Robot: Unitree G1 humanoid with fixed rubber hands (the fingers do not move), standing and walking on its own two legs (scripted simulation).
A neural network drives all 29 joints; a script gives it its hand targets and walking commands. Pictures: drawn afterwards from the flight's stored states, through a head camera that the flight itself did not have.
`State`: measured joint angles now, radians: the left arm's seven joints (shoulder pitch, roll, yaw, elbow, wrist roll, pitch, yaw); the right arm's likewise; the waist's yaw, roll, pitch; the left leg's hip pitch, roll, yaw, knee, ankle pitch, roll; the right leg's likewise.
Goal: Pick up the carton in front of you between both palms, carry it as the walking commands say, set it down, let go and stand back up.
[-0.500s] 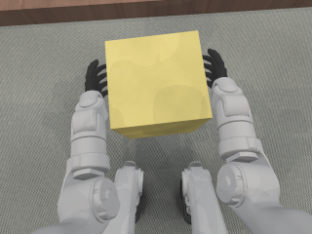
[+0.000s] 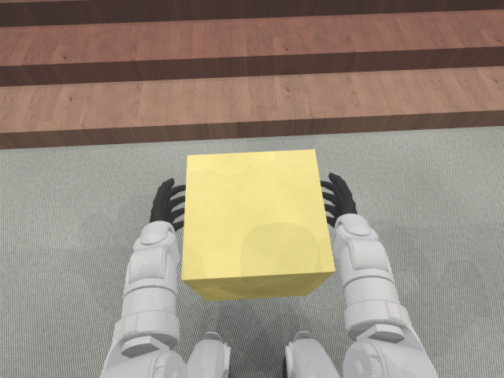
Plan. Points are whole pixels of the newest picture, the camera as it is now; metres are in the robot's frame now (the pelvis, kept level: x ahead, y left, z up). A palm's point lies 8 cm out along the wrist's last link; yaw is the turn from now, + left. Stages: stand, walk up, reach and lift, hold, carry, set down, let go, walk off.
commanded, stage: reach and lift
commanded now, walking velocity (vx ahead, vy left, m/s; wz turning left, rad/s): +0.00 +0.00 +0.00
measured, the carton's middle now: (254, 234) +0.38 +0.01 -0.09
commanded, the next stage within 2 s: hold in 1.48 s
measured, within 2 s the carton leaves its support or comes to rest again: neither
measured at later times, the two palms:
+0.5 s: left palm (133, 211) +0.33 +0.16 +0.11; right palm (383, 212) +0.33 -0.14 +0.11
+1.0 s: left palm (132, 208) +0.33 +0.15 +0.12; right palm (389, 209) +0.33 -0.15 +0.12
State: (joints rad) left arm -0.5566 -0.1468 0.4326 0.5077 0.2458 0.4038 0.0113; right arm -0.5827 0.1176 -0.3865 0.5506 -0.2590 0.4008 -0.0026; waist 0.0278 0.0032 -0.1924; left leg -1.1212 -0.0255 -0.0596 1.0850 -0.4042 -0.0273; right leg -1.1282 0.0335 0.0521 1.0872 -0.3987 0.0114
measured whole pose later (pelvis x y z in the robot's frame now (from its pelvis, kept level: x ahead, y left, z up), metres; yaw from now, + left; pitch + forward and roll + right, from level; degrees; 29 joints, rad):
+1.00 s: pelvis +0.03 +0.00 +0.09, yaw +0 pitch -5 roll +0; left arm -0.34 -0.17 0.31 0.35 0.31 0.62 -0.03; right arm -0.33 0.17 -0.30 0.34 -0.31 0.62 0.03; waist 0.00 0.00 0.04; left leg -0.15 -0.01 -0.06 0.44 -0.21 -0.01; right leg -0.15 0.01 0.06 0.44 -0.20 0.01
